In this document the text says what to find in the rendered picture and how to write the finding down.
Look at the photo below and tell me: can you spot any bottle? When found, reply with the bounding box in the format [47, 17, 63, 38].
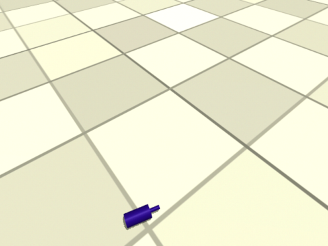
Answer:
[124, 204, 160, 228]

